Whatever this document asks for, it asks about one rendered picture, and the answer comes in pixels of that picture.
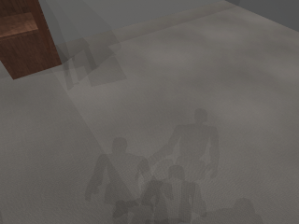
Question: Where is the cupboard door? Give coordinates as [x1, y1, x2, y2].
[26, 0, 51, 54]

